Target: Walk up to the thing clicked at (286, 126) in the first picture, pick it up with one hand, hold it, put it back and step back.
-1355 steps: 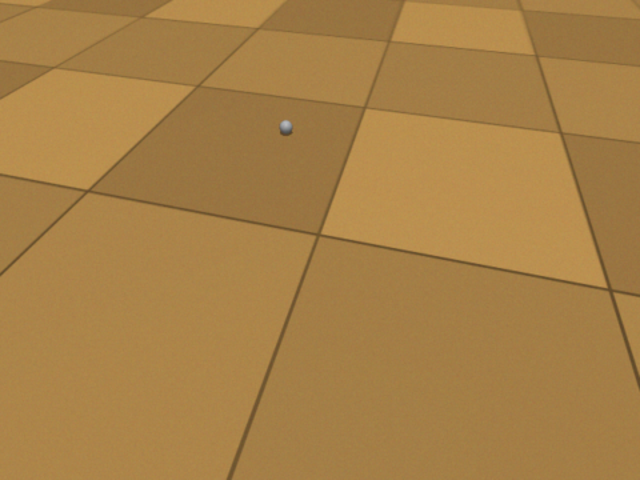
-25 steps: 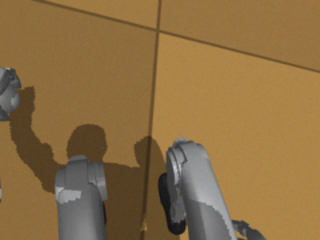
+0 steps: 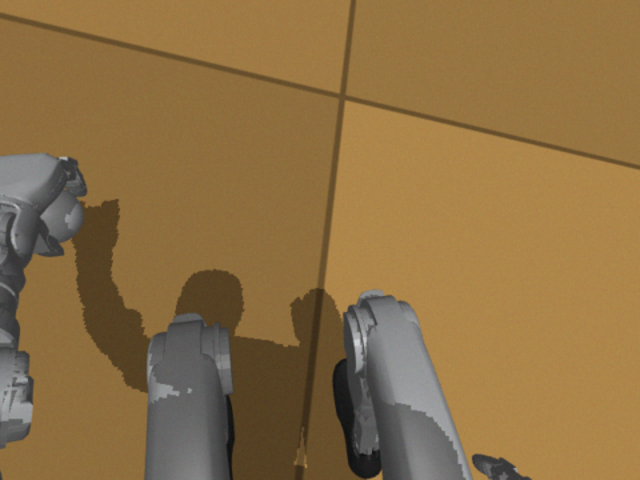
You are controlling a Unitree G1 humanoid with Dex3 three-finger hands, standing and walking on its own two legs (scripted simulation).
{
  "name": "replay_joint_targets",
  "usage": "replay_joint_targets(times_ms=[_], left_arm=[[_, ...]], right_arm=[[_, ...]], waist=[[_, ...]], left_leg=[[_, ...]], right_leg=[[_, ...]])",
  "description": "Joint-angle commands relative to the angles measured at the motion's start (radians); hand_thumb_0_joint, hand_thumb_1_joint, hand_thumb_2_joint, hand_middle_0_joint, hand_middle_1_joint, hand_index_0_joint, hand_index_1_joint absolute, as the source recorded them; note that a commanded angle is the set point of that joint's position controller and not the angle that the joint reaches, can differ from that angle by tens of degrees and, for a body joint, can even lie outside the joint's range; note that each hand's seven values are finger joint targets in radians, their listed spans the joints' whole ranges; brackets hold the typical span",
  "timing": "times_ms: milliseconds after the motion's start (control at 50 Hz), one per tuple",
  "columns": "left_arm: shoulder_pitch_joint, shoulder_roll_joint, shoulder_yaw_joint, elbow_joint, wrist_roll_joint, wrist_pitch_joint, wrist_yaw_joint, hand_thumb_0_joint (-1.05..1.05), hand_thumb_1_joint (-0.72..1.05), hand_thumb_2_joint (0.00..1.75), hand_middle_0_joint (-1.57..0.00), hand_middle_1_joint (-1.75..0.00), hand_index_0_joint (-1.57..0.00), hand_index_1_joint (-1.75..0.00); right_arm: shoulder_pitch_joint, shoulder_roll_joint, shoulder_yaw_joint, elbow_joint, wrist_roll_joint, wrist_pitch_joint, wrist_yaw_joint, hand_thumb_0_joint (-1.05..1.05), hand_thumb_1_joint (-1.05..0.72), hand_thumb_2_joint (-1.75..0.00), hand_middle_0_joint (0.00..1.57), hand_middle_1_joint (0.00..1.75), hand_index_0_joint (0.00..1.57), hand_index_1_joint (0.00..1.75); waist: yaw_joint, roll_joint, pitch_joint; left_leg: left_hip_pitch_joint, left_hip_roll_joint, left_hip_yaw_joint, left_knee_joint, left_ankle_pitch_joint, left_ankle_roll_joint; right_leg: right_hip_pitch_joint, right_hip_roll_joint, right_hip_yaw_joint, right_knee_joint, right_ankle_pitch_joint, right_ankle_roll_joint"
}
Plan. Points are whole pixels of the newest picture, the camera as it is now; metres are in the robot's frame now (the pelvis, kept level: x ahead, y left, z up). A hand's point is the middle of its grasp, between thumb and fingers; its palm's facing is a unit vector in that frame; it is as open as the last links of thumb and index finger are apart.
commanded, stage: lift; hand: left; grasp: from above
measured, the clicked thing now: (48, 215) +0.46 +0.32 -0.16
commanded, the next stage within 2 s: hold in 1.32 s
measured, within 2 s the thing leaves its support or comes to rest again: neither
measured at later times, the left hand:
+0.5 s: hand out of the picture +0.39 +0.29 +0.05, palm faces -0.44 -0.11 -0.89, open 9.8 cm
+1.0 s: hand out of the picture +0.35 +0.25 +0.21, palm faces -0.46 -0.12 -0.88, open 9.9 cm
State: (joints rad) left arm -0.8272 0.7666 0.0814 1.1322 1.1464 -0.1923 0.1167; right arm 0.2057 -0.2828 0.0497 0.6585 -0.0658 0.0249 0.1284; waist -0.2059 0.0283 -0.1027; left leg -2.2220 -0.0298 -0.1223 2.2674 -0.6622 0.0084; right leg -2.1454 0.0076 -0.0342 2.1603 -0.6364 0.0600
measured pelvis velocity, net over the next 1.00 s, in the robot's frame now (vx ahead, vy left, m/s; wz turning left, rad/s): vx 0.05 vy -0.01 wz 0.08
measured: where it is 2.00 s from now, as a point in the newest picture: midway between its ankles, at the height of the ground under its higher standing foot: (290, 455)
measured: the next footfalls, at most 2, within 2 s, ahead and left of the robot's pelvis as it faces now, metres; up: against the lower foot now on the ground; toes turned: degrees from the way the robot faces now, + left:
none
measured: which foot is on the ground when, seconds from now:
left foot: down 0.00-1.00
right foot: down 0.00-1.00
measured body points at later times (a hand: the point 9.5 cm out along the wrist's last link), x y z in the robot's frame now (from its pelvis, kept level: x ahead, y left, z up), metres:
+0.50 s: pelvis +0.01 +0.00 +0.14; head +0.17 +0.04 +0.56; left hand +0.41 +0.30 +0.10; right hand +0.14 -0.26 +0.02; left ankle +0.08 +0.12 -0.34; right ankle +0.11 -0.14 -0.34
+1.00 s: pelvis +0.05 -0.01 +0.30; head +0.12 +0.00 +0.74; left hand +0.37 +0.26 +0.26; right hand +0.16 -0.27 +0.18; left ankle +0.08 +0.12 -0.34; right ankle +0.11 -0.14 -0.34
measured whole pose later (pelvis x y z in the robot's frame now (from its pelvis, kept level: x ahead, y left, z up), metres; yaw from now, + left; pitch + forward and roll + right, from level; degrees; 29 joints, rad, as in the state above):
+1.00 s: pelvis +0.05 -0.01 +0.30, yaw +5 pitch +17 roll -2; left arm -0.33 0.44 -0.13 0.80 1.00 -0.03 0.10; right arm 0.24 -0.25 -0.03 0.73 0.03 -0.03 -0.04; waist -0.07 0.04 -0.14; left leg -1.00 0.03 -0.04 1.21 -0.50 -0.01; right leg -0.99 0.01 0.01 1.16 -0.46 0.03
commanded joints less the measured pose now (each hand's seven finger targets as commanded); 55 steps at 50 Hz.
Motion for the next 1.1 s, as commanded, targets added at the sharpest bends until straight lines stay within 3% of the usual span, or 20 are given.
replay_joint_targets(times_ms=[0,60,100,160,200,260,300,340,360,440,500,580,600,620,700,740,780,980,1000,1080], left_arm=[[-0.329,0.292,0.057,-0.283,-0.046,0.009,0.031,0.0,0.68,0.93,-1.0,-0.93,-1.03,-0.9],[-0.292,0.288,0.06,-0.341,-0.062,0.021,0.022,0.0,0.66,0.94,-0.97,-0.94,-1.0,-0.91],[-0.246,0.244,0.043,-0.352,-0.077,0.028,0.009,0.0,0.67,0.92,-0.97,-0.96,-1.01,-0.92],[-0.205,0.264,0.061,-0.422,-0.104,0.041,-0.003,0.0,0.67,0.91,-0.95,-0.97,-1.0,-0.93],[-0.185,0.219,0.033,-0.47,-0.117,0.05,-0.015,0.0,0.67,0.9,-0.95,-0.97,-1.0,-0.92],[-0.13,0.215,0.041,-0.528,-0.131,0.07,-0.021,0.0,0.67,0.9,-0.95,-0.96,-1.0,-0.91],[-0.091,0.164,0.012,-0.538,-0.136,0.079,-0.032,0.0,0.66,0.9,-0.94,-0.97,-0.99,-0.92],[-0.061,0.187,0.038,-0.584,-0.146,0.091,-0.032,0.0,0.67,0.89,-0.94,-0.97,-0.99,-0.92],[-0.067,0.158,0.013,-0.613,-0.147,0.095,-0.032,0.0,0.66,0.89,-0.94,-0.97,-0.98,-0.92],[0.054,0.105,0.001,-0.624,-0.164,0.122,-0.033,0.0,0.64,0.9,-0.92,-0.97,-0.97,-0.92],[0.06,0.07,-0.025,-0.672,-0.162,0.135,-0.035,0.0,0.67,0.9,-0.94,-0.96,-0.99,-0.92],[0.109,0.064,-0.014,-0.664,-0.166,0.151,-0.023,0.0,0.65,0.91,-0.92,-0.98,-0.97,-0.93],[0.124,0.02,-0.045,-0.651,-0.163,0.153,-0.022,0.0,0.64,0.92,-0.92,-0.98,-0.97,-0.94],[0.131,0.03,-0.034,-0.651,-0.166,0.155,-0.018,0.0,0.63,0.91,-0.91,-0.98,-0.96,-0.94],[0.16,-0.028,-0.079,-0.592,-0.162,0.159,-0.013,0.0,0.64,0.89,-0.91,-0.97,-0.96,-0.92],[0.201,-0.035,-0.073,-0.566,-0.169,0.158,-0.007,0.0,0.62,0.91,-0.9,-0.97,-0.95,-0.93],[0.163,-0.047,-0.09,-0.586,-0.166,0.152,-0.002,0.0,0.6,0.9,-0.89,-0.97,-0.93,-0.92],[0.16,-0.098,-0.123,-0.512,-0.132,0.175,0.066,0.0,0.64,0.94,-0.91,-1.01,-0.95,-0.96],[0.157,-0.121,-0.139,-0.503,-0.132,0.183,0.068,0.0,0.63,0.93,-0.9,-1.01,-0.95,-0.96],[0.163,-0.108,-0.13,-0.499,-0.143,0.204,0.072,0.0,0.6,0.95,-0.89,-1.0,-0.93,-0.96]], right_arm=[[0.179,-0.243,-0.099,-0.038,0.023,-0.002,-0.028,0.0,-0.91,-0.9,0.2,0.3,0.2,0.3],[0.168,-0.245,-0.109,-0.052,0.035,0.0,-0.038,0.0,-0.91,-0.9,0.2,0.3,0.2,0.3],[0.171,-0.233,-0.112,-0.054,0.041,0.002,-0.042,0.0,-0.91,-0.9,0.2,0.3,0.2,0.3],[0.155,-0.226,-0.116,-0.07,0.051,0.004,-0.056,0.0,-0.91,-0.9,0.2,0.3,0.2,0.3],[0.148,-0.216,-0.12,-0.079,0.054,0.006,-0.064,0.0,-0.91,-0.9,0.2,0.3,0.2,0.3],[0.133,-0.209,-0.125,-0.081,0.064,0.01,-0.079,0.0,-0.91,-0.9,0.2,0.3,0.2,0.3],[0.125,-0.195,-0.123,-0.077,0.066,0.011,-0.087,0.0,-0.91,-0.9,0.2,0.3,0.2,0.3],[0.109,-0.194,-0.127,-0.084,0.071,0.012,-0.097,0.0,-0.91,-0.9,0.2,0.3,0.2,0.3],[0.104,-0.183,-0.127,-0.086,0.072,0.013,-0.101,0.0,-0.91,-0.9,0.2,0.3,0.2,0.3],[0.081,-0.165,-0.123,-0.083,0.084,0.009,-0.121,0.0,-0.91,-0.9,0.2,0.3,0.2,0.3],[0.065,-0.158,-0.125,-0.079,0.089,0.003,-0.134,0.0,-0.9,-0.9,0.2,0.3,0.2,0.3],[0.053,-0.142,-0.121,-0.065,0.098,-0.009,-0.152,0.0,-0.9,-0.9,0.2,0.3,0.2,0.3],[0.057,-0.134,-0.117,-0.065,0.099,-0.014,-0.155,0.0,-0.9,-0.9,0.2,0.3,0.2,0.3],[0.053,-0.136,-0.118,-0.063,0.102,-0.018,-0.159,0.0,-0.9,-0.9,0.2,0.3,0.2,0.3],[0.048,-0.124,-0.114,-0.052,0.107,-0.042,-0.172,0.0,-0.9,-0.9,0.2,0.3,0.2,0.3],[0.038,-0.119,-0.118,-0.047,0.107,-0.055,-0.177,0.0,-0.9,-0.9,0.2,0.3,0.2,0.3],[0.041,-0.118,-0.119,-0.047,0.107,-0.065,-0.181,0.0,-0.9,-0.9,0.2,0.3,0.2,0.3],[0.085,-0.114,-0.128,-0.004,0.102,-0.084,-0.185,0.0,-0.9,-0.9,0.2,0.3,0.2,0.3],[0.089,-0.114,-0.129,0.0,0.101,-0.085,-0.184,0.0,-0.9,-0.9,0.2,0.3,0.2,0.3],[0.086,-0.117,-0.132,-0.001,0.101,-0.081,-0.18,0.0,-0.9,-0.9,0.2,0.3,0.2,0.3]], waist=[[0.025,0.322,-0.725],[0.043,0.325,-0.752],[0.037,0.291,-0.721],[0.061,0.272,-0.739],[0.06,0.263,-0.746],[0.077,0.264,-0.749],[0.071,0.248,-0.717],[0.092,0.234,-0.732],[0.087,0.24,-0.731],[0.099,0.19,-0.65],[0.1,0.189,-0.635],[0.108,0.148,-0.565],[0.096,0.132,-0.523],[0.109,0.111,-0.513],[0.108,0.083,-0.417],[0.12,0.062,-0.405],[0.122,0.078,-0.392],[0.137,0.055,-0.375],[0.131,0.052,-0.366],[0.15,0.055,-0.341]], left_leg=[[0.625,0.014,0.046,-0.374,0.109,0.018],[0.687,0.016,0.021,-0.43,0.115,0.014],[0.694,0.016,0.025,-0.452,0.126,0.017],[0.723,0.014,0.037,-0.5,0.101,0.023],[0.765,0.02,0.041,-0.531,0.107,0.021],[0.842,0.023,0.036,-0.59,0.142,0.018],[0.887,0.029,0.035,-0.62,0.178,0.015],[0.931,0.032,0.033,-0.664,0.175,0.016],[0.957,0.032,0.05,-0.678,0.185,0.017],[1.001,0.033,0.053,-0.788,0.122,0.017],[1.091,0.04,0.05,-0.861,0.142,0.012],[1.162,0.039,0.06,-0.944,0.159,0.01],[1.169,0.037,0.062,-0.967,0.158,0.01],[1.181,0.036,0.06,-0.997,0.138,0.012],[1.238,0.038,0.061,-1.086,0.115,0.008],[1.266,0.035,0.071,-1.117,0.126,0.009],[1.309,0.032,0.078,-1.163,0.123,0.008],[1.525,0.023,0.105,-1.305,0.335,-0.002],[1.55,0.025,0.102,-1.325,0.351,-0.003],[1.621,0.024,0.103,-1.391,0.391,-0.007]], right_leg=[[0.338,0.019,-0.087,-0.235,0.151,-0.096],[0.357,0.016,-0.088,-0.25,0.159,-0.095],[0.387,0.016,-0.083,-0.292,0.164,-0.092],[0.467,0.016,-0.069,-0.347,0.151,-0.089],[0.503,0.021,-0.067,-0.378,0.157,-0.089],[0.559,0.018,-0.063,-0.427,0.179,-0.087],[0.585,0.02,-0.061,-0.466,0.195,-0.086],[0.634,0.02,-0.055,-0.5,0.196,-0.084],[0.671,0.022,-0.05,-0.536,0.203,-0.084],[0.781,0.026,-0.043,-0.644,0.163,-0.079],[0.844,0.027,-0.036,-0.706,0.177,-0.08],[0.958,0.028,-0.019,-0.814,0.185,-0.078],[0.984,0.029,-0.015,-0.845,0.184,-0.078],[1.018,0.029,-0.009,-0.875,0.166,-0.078],[1.087,0.031,0.007,-0.975,0.144,-0.077],[1.152,0.031,0.018,-1.028,0.144,-0.076],[1.197,0.03,0.028,-1.076,0.141,-0.076],[1.404,0.032,0.033,-1.237,0.331,-0.073],[1.415,0.033,0.031,-1.254,0.344,-0.074],[1.475,0.032,0.031,-1.309,0.379,-0.072]])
